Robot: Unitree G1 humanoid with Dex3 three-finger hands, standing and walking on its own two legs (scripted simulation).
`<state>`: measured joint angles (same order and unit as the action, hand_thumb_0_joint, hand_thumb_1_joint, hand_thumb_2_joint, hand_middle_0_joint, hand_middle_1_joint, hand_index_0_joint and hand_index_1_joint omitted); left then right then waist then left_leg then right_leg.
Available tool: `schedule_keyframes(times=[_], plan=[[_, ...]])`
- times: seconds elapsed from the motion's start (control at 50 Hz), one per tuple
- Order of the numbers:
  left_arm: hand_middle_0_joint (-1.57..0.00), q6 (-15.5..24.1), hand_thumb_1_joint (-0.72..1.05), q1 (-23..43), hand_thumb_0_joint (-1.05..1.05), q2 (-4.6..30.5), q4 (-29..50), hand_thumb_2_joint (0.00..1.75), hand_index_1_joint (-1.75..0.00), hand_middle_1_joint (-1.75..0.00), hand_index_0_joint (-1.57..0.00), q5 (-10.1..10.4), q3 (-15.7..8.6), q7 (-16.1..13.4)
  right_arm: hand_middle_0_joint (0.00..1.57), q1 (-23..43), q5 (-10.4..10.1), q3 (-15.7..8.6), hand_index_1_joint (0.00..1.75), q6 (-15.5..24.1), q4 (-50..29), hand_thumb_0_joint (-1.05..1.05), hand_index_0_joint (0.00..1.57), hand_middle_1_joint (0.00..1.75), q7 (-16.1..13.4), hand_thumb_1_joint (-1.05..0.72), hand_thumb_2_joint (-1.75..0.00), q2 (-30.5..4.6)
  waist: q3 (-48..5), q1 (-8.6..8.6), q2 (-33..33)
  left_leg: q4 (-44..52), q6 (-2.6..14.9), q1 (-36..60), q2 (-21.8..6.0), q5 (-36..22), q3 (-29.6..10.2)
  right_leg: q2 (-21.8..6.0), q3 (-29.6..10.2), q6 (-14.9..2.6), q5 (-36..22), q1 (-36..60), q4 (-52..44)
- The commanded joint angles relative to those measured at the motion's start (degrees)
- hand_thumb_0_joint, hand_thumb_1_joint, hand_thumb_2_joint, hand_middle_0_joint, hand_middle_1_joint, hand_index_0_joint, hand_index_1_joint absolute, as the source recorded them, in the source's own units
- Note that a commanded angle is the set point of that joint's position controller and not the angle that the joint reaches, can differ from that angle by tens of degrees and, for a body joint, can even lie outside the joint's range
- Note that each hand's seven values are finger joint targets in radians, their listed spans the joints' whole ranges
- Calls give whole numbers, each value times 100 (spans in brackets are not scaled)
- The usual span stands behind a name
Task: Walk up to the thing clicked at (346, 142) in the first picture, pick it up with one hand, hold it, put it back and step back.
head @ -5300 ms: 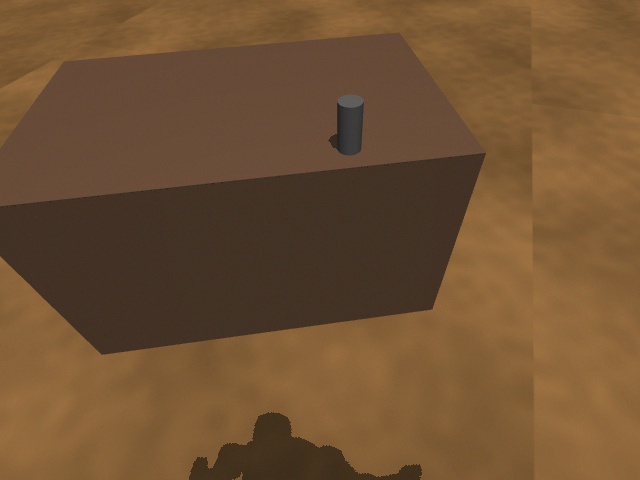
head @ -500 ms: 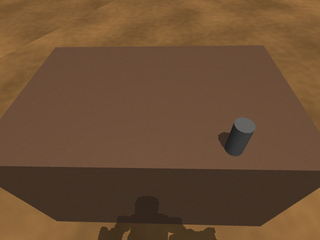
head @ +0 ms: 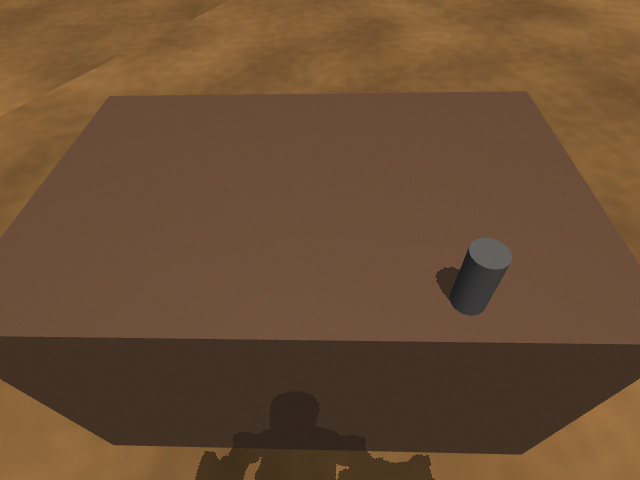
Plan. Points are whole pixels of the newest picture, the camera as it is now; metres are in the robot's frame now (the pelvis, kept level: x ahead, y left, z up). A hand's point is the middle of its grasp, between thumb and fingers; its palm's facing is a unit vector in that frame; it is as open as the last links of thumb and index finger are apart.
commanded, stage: stand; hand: right
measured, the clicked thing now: (477, 278) +0.41 -0.20 -0.02
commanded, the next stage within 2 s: rise first in 0.54 s
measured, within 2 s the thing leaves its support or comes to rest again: neither
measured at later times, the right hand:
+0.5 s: hand out of the picture +0.07 -0.25 -0.16, palm faces -0.02 +0.94 -0.34, open 7.4 cm
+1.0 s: hand (546, 475) +0.17 -0.25 -0.11, palm faces +0.20 +0.92 -0.33, open 13.7 cm
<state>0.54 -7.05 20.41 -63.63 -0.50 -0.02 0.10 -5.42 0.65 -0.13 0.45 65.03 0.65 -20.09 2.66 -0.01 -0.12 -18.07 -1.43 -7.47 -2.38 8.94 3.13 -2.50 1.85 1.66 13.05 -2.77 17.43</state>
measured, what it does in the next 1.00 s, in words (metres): stands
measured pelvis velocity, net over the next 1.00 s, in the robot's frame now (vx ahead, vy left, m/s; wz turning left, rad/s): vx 0.00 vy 0.00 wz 0.00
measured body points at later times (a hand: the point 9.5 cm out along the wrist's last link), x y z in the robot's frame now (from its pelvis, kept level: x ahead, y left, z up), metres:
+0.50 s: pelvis +0.00 +0.00 +0.00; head +0.01 +0.00 +0.45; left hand +0.07 +0.30 -0.13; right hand +0.08 -0.30 -0.13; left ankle +0.01 +0.13 -0.75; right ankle -0.04 -0.13 -0.75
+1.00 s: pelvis +0.00 +0.00 +0.00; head +0.02 +0.00 +0.44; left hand +0.15 +0.28 -0.10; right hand +0.15 -0.30 -0.08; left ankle +0.01 +0.13 -0.75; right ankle -0.04 -0.13 -0.75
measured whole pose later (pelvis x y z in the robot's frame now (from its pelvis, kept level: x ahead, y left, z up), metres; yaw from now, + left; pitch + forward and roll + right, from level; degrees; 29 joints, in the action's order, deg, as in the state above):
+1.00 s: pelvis +0.00 +0.00 +0.00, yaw +0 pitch +3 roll +0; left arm 4.4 -7.1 15.5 -46.4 2.2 -6.4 -3.7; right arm -9.8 -2.7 -7.9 3.0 38.4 -3.1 -17.0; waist -0.1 -0.5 -0.5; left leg -22.5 -1.3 -14.7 -2.4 10.3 3.3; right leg -2.7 1.4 1.5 15.1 -10.8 23.4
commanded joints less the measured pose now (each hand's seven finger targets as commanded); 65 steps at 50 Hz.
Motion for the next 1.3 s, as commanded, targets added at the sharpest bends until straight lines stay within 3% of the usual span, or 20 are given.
schedule_keyframes(times=[0.0, 0.6, 0.62, 0.64, 0.66, 0.7, 0.72, 0.76, 0.8, 0.82, 0.86, 0.9, 0.94, 0.96, 0.98, 1.0, 1.02, 1.08, 1.12, 1.28], plan=[[-20, 98, 90, 134, 0, 1210, 290, 90, -30, -30, -20, -8, -245, -61, 20, 227, -19, -202, 30, 129, -307, 0, 20, 30, -103, -90, -90, -1222, -468, -11, 35, 131, 193, 449, -638, -1207, -507, -619, -422, -245, -1185, -254, -281], [-20, 103, 90, 135, 0, 1232, 330, 90, -30, -30, -20, -21, -244, -72, 20, 179, -5, -212, 30, 117, -323, 0, 20, 30, -104, -90, -90, -1205, -444, -30, -11, 153, 200, 419, -630, -1043, -496, -612, -430, -239, -1109, -280, -324], [-12, 103, 82, 106, 0, 1240, 322, 82, -22, -22, -12, -13, -240, -71, 12, 170, -10, -204, 22, 122, -310, 0, 12, 22, -100, -82, -82, -1194, -372, -17, -15, 175, 182, 419, -635, -1083, -517, -600, -418, -236, -1088, -299, -324], [-4, 730, 74, 2117, 0, 222, 2333, 74, -14, -14, -4, 478, -175, -110, 7, 2180, -469, -127, 14, 534, -2321, 0, 6, 14, -192, -74, -74, -189, -340, 90, -207, -311, 114, -381, 126, -477, 0, 196, 17, -219, -716, -1079, 280], [-3, 827, 66, 1917, 0, 385, 2346, 66, -6, -6, -1, 604, -94, -234, 7, 1868, -656, -143, 6, 783, -2566, 0, 6, 6, -291, -66, -66, -471, -621, -129, 186, -77, 104, 116, 137, -185, 51, 160, 19, -209, -528, -678, 73], [-3, 713, 50, 924, 0, 994, 1556, 50, -6, -5, -2, 577, -542, -371, 7, 773, -593, -705, 4, 639, -1464, 0, 6, 4, -474, -50, -50, -1289, -257, -130, 127, -212, 97, -302, 125, 7, 70, 226, 61, -231, -348, -1131, 222], [-4, 671, 42, 967, 0, 1235, 1640, 42, -6, -5, -3, 540, -797, -431, 7, 873, -565, -946, 4, 641, -1662, 0, 6, 4, -526, -42, -42, -1489, -719, -77, -20, -385, 99, -195, 92, -228, 47, 249, 66, -222, -540, -1021, 370], [-4, 665, 26, 820, 0, 919, 1251, 26, -5, -5, -4, 431, -859, -468, 7, 944, -460, -828, 4, 665, -1684, 0, 6, 4, -528, -26, -26, -977, -1127, -37, -131, -534, 139, -206, 96, -562, -7, 229, 55, -208, -914, -944, 508], [-5, 642, 11, 306, 0, 814, 1406, 17, -5, -6, -6, 262, -1084, -430, 7, -60, -313, -1288, 4, 600, -2080, 0, 6, 4, -519, -14, -18, -1134, -1574, -174, -191, -607, 180, 121, 140, -1043, 23, 251, 59, -187, -1356, -843, 504], [-5, 571, 7, -229, 0, 577, 1297, 14, -4, -6, -7, 248, -1030, -414, 6, -600, -327, -1208, 5, 529, -1910, 0, 6, 5, -500, -9, -17, -872, -1439, -89, -138, -558, 168, 171, 162, -1294, 53, 240, 76, -177, -1581, -864, 502], [-5, 563, -3, -174, 0, 766, 1793, 10, -4, -6, -7, 216, -1126, -431, 6, -392, -303, -1300, 5, 515, -2653, 0, 6, 5, -493, 3, -14, -1059, -1686, -39, -145, -515, 145, 336, 190, -1642, 78, 254, 84, -139, -1853, -656, 442], [-6, 472, -13, -444, 0, 405, 1786, 9, -5, -6, -7, 225, -976, -397, 6, -798, -343, -1139, 5, 408, -2807, 0, 5, 5, -449, 11, -13, -689, -1356, -43, -199, -454, 140, 218, 206, -1556, 126, 240, 104, -138, -1804, -701, 402], [-6, 529, -26, 318, 0, 90, 2724, 8, -5, -6, -7, 264, -714, -402, 5, -72, -377, -953, 5, 461, -3955, 0, 5, 5, -456, 23, -11, -552, -1292, -101, -191, -345, 131, 221, 196, -1301, 117, 216, 94, -155, -1551, -779, 321], [-6, 463, -33, 0, 0, 104, 2102, 7, -5, -6, -7, 239, -764, -421, 5, -475, -341, -1092, 5, 395, -3542, 0, 5, 5, -488, 28, -10, -691, -917, -119, -277, -284, 146, 59, 183, -990, 122, 218, 93, -176, -1250, -888, 266], [-6, 552, -37, 696, 0, 242, 3032, 7, -5, -6, -7, 257, -788, -449, 5, 156, -364, -933, 5, 446, -4312, 0, 5, 5, -489, 31, -9, -579, -998, -59, -204, -241, 137, 56, 176, -876, 106, 206, 83, -183, -1121, -845, 220], [-7, 531, -42, 441, 0, 233, 2660, 6, -6, -6, -7, 213, -807, -473, 5, -109, -325, -1045, 5, 467, -4297, 0, 5, 5, -520, 36, -8, -684, -1103, -103, -233, -251, 141, 126, 159, -830, 113, 218, 77, -194, -1095, -747, 229], [-7, 571, -48, 706, 0, 366, 3146, 5, -6, -6, -7, 232, -867, -514, 5, -61, -333, -1106, 5, 483, -4600, 0, 5, 5, -553, 41, -7, -773, -1034, -121, -165, -239, 142, 132, 166, -884, 110, 204, 75, -191, -1160, -755, 220], [-7, 636, -52, 357, 0, 63, 3559, 3, -6, -7, -8, 233, -616, -519, 4, -393, -319, -1112, 5, 562, -5165, 0, 5, 5, -583, 47, -6, -739, -1079, -139, -161, -288, 153, 269, 186, -861, 162, 187, 63, -175, -1212, -608, 200], [-7, 632, -52, -72, 0, 249, 3569, 3, -6, -7, -7, 211, -762, -562, 4, -672, -306, -1337, 6, 562, -5261, 0, 5, 5, -608, 49, -6, -875, -1035, -135, -94, -290, 149, 299, 191, -955, 184, 187, 65, -182, -1336, -518, 204], [-6, 596, -52, -650, 0, 26, 3503, 2, -5, -6, -7, 187, -797, -434, 4, -1256, -340, -1380, 6, 579, -6200, 0, 5, 6, -459, 55, -5, -603, -625, -112, -219, -269, 131, 249, 176, -1110, 221, 207, 111, -174, -1499, -462, 197]])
